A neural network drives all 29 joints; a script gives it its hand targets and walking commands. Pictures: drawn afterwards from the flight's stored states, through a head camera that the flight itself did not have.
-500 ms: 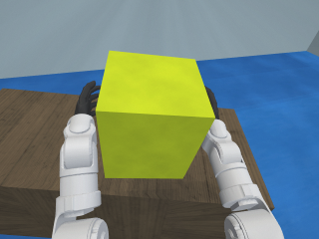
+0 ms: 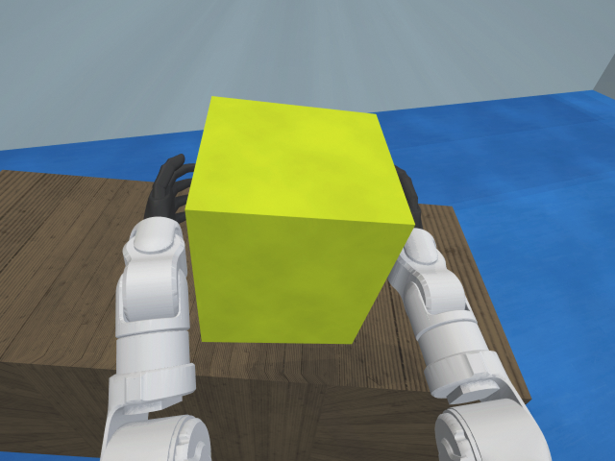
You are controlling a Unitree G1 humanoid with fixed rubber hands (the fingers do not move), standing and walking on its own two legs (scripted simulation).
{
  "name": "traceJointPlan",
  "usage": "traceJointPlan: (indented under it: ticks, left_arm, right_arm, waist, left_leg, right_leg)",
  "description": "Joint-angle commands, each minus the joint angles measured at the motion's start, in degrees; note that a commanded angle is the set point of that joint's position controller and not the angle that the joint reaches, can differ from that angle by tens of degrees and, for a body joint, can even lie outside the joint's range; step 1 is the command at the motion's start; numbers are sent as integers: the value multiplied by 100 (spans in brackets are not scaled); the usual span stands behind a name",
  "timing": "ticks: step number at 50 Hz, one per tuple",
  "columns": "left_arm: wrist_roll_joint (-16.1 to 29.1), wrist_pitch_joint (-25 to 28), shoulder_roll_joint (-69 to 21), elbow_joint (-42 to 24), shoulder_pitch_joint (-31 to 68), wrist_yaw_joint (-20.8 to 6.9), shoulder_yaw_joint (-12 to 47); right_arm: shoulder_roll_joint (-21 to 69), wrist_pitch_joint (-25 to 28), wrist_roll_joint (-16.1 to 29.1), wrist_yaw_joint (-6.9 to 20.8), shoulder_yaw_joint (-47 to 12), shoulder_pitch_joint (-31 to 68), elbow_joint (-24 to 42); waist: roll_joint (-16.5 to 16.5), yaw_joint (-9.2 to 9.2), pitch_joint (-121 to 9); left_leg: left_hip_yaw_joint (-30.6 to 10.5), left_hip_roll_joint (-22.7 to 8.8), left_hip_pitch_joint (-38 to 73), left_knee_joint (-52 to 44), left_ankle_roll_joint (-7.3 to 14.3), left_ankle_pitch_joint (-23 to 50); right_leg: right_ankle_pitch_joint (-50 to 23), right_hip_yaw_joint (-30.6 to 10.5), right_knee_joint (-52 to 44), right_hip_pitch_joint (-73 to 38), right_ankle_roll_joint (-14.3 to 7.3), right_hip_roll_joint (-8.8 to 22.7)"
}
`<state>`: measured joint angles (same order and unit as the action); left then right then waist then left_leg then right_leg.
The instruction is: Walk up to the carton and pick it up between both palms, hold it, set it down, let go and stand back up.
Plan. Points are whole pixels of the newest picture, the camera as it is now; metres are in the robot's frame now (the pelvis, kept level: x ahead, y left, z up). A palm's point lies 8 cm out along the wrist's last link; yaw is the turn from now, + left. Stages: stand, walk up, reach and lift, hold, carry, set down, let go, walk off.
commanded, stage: hold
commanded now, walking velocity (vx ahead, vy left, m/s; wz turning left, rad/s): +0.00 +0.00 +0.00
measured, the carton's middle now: (287, 229) +0.37 +0.01 +0.15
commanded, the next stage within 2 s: none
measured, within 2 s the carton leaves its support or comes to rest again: neither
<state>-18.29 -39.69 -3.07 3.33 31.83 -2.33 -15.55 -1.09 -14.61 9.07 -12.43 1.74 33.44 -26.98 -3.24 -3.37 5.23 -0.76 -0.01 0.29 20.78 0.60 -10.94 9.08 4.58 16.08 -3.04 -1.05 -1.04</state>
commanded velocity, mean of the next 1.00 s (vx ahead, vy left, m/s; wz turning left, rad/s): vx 0.00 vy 0.00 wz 0.00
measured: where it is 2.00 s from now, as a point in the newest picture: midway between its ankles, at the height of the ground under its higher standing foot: outside the picture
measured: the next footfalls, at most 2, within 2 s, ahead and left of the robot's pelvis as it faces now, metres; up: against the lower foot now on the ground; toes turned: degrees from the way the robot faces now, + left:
none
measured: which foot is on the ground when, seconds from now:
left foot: down 0.00-1.00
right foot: down 0.00-1.00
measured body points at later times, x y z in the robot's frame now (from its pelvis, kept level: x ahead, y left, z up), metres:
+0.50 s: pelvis +0.00 +0.00 +0.00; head -0.04 +0.03 +0.45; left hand +0.37 +0.16 +0.18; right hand +0.37 -0.14 +0.16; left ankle +0.02 +0.11 -0.75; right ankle +0.01 -0.10 -0.75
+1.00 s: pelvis +0.00 +0.00 +0.00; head -0.05 +0.03 +0.45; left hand +0.36 +0.16 +0.18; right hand +0.36 -0.14 +0.17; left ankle +0.02 +0.11 -0.75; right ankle +0.01 -0.10 -0.75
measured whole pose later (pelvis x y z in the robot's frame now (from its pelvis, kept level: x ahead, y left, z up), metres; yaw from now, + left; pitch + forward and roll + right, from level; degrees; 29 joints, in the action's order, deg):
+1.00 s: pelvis +0.00 +0.00 +0.00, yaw +0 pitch -11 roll -1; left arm -18.4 -39.4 -3.0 2.1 30.2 -2.7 -15.2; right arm -0.3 -14.6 8.9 -12.5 1.9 32.3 -25.6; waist -3.7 -3.7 5.0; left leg -1.1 0.0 1.0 20.6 0.6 -10.7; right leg 8.9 4.9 15.8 -3.9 -1.2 -1.0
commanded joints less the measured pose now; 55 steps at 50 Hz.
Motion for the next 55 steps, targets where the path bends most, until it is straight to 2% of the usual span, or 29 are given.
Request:
traceJointPlan:
  ticks: [1,10,18,31,40,41,43,49,55]
  left_arm:
    - [813,269,-2782,-575,3385,-747,2848]
    - [823,260,-2788,-545,3457,-752,2877]
    - [816,268,-2798,-414,3520,-739,2802]
    - [773,273,-2798,-283,3589,-729,2703]
    - [776,287,-2806,-291,3596,-735,2725]
    - [879,304,-2935,-603,3280,-709,2934]
    - [883,306,-2860,-657,3197,-687,2982]
    - [685,184,-2689,-435,3217,-752,2739]
    - [866,275,-2854,-609,3366,-674,2995]
  right_arm:
    - [3047,392,400,588,-2401,4621,1935]
    - [3031,345,314,616,-2279,4563,1879]
    - [3015,376,258,653,-2201,4668,1787]
    - [3030,435,236,675,-2147,4787,1667]
    - [3040,442,238,666,-2146,4767,1661]
    - [3134,531,387,657,-2301,4705,2129]
    - [3059,513,450,595,-2436,4641,2180]
    - [2961,390,214,669,-2134,4425,1714]
    - [3039,515,294,693,-2252,4705,2039]
  waist:
    - [425,-56,-2437]
    - [474,-99,-2262]
    - [451,-61,-2333]
    - [436,-19,-2386]
    - [448,-52,-2381]
    - [439,-105,-2767]
    - [424,-129,-2774]
    - [428,-67,-1846]
    - [506,-95,-2374]
  left_leg:
    - [159,182,479,-118,-202,2032]
    - [167,153,388,-223,-194,1682]
    - [181,136,384,-255,-155,1539]
    - [210,143,382,-256,-117,1509]
    - [204,153,389,-240,-132,1560]
    - [186,138,479,-146,-139,1935]
    - [145,160,537,-76,-170,2218]
    - [231,122,96,-442,-75,1129]
    - [189,117,385,-261,-128,1637]
  right_leg:
    - [-1558,52,-64,-578,330,-130]
    - [-1173,70,-108,-427,300,-120]
    - [-944,84,-123,-356,282,-127]
    - [-893,75,-126,-352,285,-120]
    - [-975,79,-114,-380,297,-117]
    - [-1434,84,-73,-643,303,-139]
    - [-1814,68,-39,-755,323,-139]
    - [-737,80,-205,-451,269,-60]
    - [-1058,96,-137,-455,254,-111]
